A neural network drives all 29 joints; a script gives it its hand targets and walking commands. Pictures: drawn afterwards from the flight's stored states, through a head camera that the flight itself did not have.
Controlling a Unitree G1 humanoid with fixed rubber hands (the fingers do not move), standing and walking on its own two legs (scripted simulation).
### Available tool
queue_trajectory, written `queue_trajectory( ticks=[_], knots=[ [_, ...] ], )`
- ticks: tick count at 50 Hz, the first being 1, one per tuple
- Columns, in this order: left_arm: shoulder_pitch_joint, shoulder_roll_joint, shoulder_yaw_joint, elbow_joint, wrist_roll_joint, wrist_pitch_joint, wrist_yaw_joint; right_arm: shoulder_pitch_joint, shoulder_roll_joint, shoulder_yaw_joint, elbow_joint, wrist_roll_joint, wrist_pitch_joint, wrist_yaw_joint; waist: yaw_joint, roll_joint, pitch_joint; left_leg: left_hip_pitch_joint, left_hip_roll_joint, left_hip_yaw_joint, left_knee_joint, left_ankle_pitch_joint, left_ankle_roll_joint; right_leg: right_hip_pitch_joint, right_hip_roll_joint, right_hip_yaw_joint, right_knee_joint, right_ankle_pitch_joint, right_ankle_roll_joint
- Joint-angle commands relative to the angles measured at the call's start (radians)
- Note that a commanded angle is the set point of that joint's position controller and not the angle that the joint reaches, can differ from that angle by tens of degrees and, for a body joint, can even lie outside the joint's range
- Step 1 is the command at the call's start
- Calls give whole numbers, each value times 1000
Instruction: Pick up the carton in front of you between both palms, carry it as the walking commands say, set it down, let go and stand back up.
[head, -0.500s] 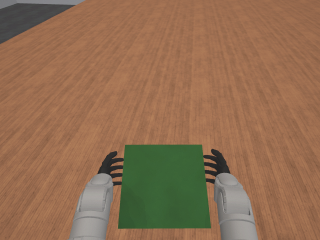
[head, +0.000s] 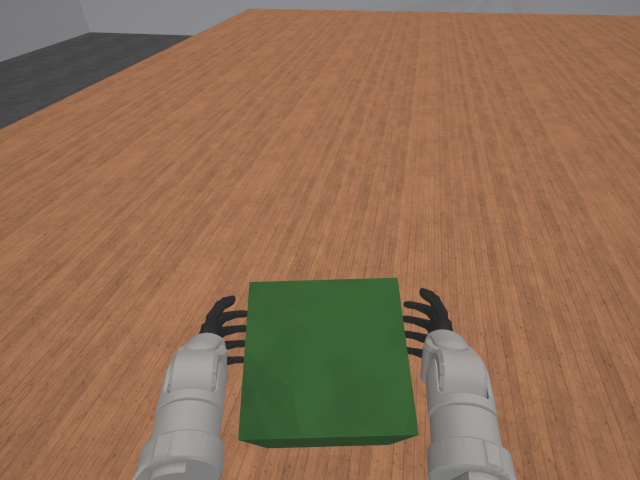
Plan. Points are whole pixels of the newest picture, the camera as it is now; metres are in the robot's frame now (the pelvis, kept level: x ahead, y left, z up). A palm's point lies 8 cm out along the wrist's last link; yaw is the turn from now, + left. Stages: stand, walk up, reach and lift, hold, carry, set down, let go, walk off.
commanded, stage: set down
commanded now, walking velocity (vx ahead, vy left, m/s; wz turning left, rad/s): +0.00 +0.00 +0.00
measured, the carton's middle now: (326, 371) +0.33 +0.00 -0.07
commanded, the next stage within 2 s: none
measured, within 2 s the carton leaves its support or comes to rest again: neither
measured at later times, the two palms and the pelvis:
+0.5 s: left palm (237, 383) +0.37 +0.16 -0.17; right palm (398, 393) +0.35 -0.12 -0.15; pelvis -0.02 +0.05 -0.08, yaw +1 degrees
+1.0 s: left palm (256, 394) +0.43 +0.15 -0.31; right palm (393, 411) +0.38 -0.13 -0.29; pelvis -0.03 +0.05 -0.21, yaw +2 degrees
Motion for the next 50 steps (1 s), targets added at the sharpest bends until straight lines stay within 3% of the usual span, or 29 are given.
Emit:
queue_trajectory(
  ticks=[1, 3, 7, 11, 14, 19, 22, 23, 24, 25, 26, 27, 30, 33, 35, 42, 43, 46, 47, 48, 50],
  knots=[
    [-701, -630, -174, 203, -62, -153, -239, -565, 841, 184, 278, 89, -109, 172, 12, -139, -55, -388, -48, 56, 52, -118, 29, 119, -91, 214, -92, -468, 58],
    [-702, -554, -95, 246, 7, -194, -211, -578, 749, 81, 306, 20, -154, 138, 8, -98, -65, -480, -35, 52, 91, -115, 22, 101, -75, 205, -35, -418, 63],
    [-668, -521, -54, 299, 57, -301, -175, -584, 656, 39, 300, -42, -281, 127, -6, -46, -167, -598, -31, 59, 153, -57, 14, -50, -27, 114, 119, -188, 52],
    [-695, -624, -207, 252, -45, -440, -163, -571, 667, 144, 268, 1, -439, 133, -41, -19, -379, -705, -58, 53, 220, 50, -6, -140, 9, 57, 277, 143, 34],
    [-744, -696, -357, 209, -125, -522, -139, -576, 735, 264, 267, 52, -514, 135, -64, -15, -581, -762, -86, 54, 281, 154, -24, -166, 25, 53, 371, 283, 48],
    [-855, -778, -579, 108, -233, -568, -87, -652, 770, 430, 171, 149, -569, 151, -107, 21, -999, -736, -118, 72, 415, 268, -72, -314, 61, 9, 509, 327, 53],
    [-840, -819, -658, 84, -272, -557, -50, -659, 778, 518, 153, 203, -568, 174, -95, 47, -1178, -703, -118, 74, 484, 363, -94, -432, 74, -13, 578, 346, 49],
    [-816, -816, -655, 84, -264, -550, -43, -678, 781, 531, 144, 209, -562, 187, -80, 51, -1183, -720, -120, 72, 500, 357, -96, -497, 76, -20, 597, 315, 52],
    [-798, -817, -638, 109, -257, -541, -40, -670, 776, 533, 159, 212, -551, 198, -85, 46, -1155, -753, -118, 66, 515, 347, -95, -561, 79, -25, 612, 293, 52],
    [-772, -832, -617, 150, -238, -524, -41, -682, 764, 509, 187, 195, -538, 212, -81, 64, -1090, -794, -115, 60, 517, 286, -95, -653, 79, -33, 622, 213, 52],
    [-737, -831, -581, 179, -216, -514, -46, -685, 777, 502, 200, 194, -525, 222, -59, 52, -1036, -843, -115, 53, 524, 250, -91, -706, 77, -36, 633, 170, 54],
    [-743, -827, -546, 207, -204, -503, -53, -709, 781, 478, 222, 187, -510, 236, -59, 46, -959, -911, -117, 54, 529, 188, -83, -755, 69, -32, 640, 130, 52],
    [-781, -818, -487, 269, -180, -476, -73, -715, 789, 384, 263, 137, -472, 256, -90, 24, -888, -1042, -113, 54, 556, 99, -68, -859, 69, -41, 678, 63, 62],
    [-874, -787, -479, 249, -172, -470, -77, -728, 776, 319, 314, 109, -450, 262, -108, 38, -896, -1080, -109, 54, 613, 86, -63, -968, 67, -45, 732, 25, 61],
    [-921, -782, -497, 225, -191, -472, -77, -723, 791, 305, 304, 109, -445, 260, -129, 44, -955, -1065, -110, 55, 655, 125, -63, -1009, 70, -53, 768, 42, 65],
    [-1040, -756, -522, 236, -239, -476, -89, -824, 800, 313, 262, 147, -442, 223, -156, 82, -1102, -1202, -140, 94, 809, 88, -66, -1079, 76, -56, 902, 59, 76],
    [-1040, -754, -522, 248, -245, -474, -93, -848, 795, 327, 241, 157, -441, 215, -140, 89, -1125, -1240, -146, 100, 828, 80, -66, -1057, 75, -54, 926, 70, 79],
    [-1065, -731, -520, 282, -247, -468, -91, -900, 793, 347, 226, 186, -436, 198, -136, 97, -1159, -1306, -156, 116, 886, 54, -62, -1077, 77, -58, 983, 70, 92],
    [-1085, -707, -513, 268, -243, -473, -89, -915, 804, 359, 211, 197, -434, 191, -118, 70, -1175, -1340, -160, 126, 906, 51, -56, -1079, 80, -56, 1000, 77, 98],
    [-1097, -701, -512, 282, -249, -470, -89, -912, 806, 358, 221, 197, -428, 185, -132, 56, -1172, -1358, -161, 126, 923, 41, -52, -1070, 79, -56, 1013, 85, 104],
    [-1125, -693, -514, 283, -259, -470, -91, -955, 806, 374, 197, 223, -428, 171, -115, 61, -1203, -1406, -166, 141, 960, 18, -48, -1058, 82, -53, 1044, 88, 110]
  ],
)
